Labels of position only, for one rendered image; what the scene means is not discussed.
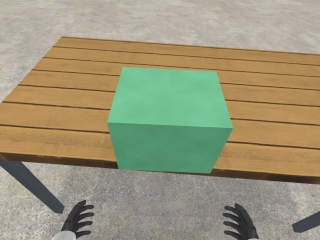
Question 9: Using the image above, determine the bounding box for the robot left hand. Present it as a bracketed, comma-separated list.
[61, 200, 94, 239]

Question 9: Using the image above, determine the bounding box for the robot right hand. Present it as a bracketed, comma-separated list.
[223, 203, 259, 240]

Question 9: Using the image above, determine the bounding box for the table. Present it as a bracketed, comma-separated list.
[0, 36, 320, 233]

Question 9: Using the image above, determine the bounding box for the left robot forearm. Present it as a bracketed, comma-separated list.
[52, 230, 76, 240]

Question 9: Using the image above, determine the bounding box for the carton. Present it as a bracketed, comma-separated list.
[107, 67, 233, 174]

